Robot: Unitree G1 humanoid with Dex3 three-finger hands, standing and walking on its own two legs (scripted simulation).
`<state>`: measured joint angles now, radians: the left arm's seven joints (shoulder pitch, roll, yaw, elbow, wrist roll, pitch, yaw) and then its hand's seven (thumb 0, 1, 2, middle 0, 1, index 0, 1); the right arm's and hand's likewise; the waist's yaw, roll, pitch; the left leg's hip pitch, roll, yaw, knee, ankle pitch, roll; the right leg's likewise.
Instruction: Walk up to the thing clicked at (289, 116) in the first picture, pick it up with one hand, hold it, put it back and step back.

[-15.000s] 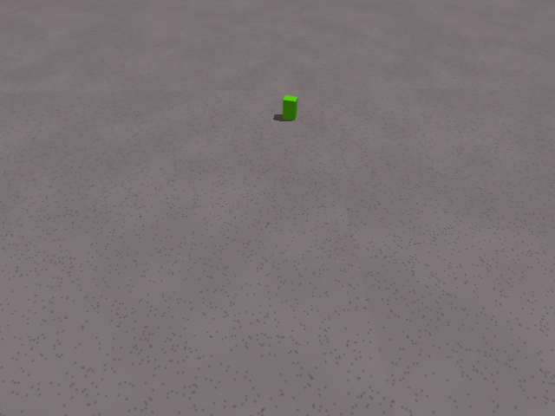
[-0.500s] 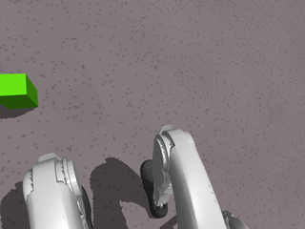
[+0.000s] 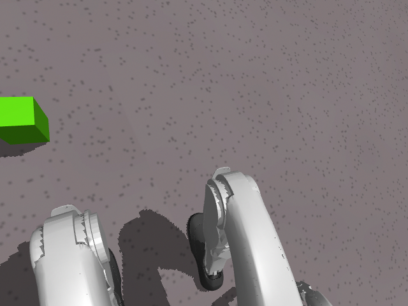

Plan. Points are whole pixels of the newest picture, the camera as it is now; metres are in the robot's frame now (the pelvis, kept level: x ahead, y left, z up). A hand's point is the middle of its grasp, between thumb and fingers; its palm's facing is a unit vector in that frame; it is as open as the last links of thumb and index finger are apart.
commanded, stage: rise first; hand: left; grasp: from the side
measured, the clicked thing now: (20, 122) +0.52 +0.28 -0.28
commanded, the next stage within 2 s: approach in 0.58 s
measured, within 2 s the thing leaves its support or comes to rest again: neither
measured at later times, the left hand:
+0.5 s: hand out of the picture +0.50 +0.33 -0.14, palm faces -0.47 -0.02 -0.88, open 14.5 cm
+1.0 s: hand out of the picture +0.52 +0.29 -0.15, palm faces -0.44 -0.02 -0.90, open 14.2 cm
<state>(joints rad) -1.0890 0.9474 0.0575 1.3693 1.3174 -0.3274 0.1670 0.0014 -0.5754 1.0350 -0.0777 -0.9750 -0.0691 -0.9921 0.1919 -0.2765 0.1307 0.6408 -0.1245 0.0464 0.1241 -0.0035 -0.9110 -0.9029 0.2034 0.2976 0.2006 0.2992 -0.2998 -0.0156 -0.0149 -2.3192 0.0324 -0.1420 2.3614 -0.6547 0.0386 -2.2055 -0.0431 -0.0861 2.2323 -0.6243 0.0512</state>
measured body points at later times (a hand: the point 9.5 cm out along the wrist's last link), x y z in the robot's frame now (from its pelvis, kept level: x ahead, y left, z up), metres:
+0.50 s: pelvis +0.00 +0.00 +0.00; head +0.25 +0.09 +0.36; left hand +0.52 +0.33 -0.09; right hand +0.04 -0.27 -0.09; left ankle +0.08 +0.12 -0.31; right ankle +0.12 -0.14 -0.31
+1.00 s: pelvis +0.00 +0.00 -0.01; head +0.25 +0.10 +0.35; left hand +0.54 +0.28 -0.10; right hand +0.03 -0.27 -0.08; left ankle +0.08 +0.12 -0.31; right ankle +0.12 -0.14 -0.31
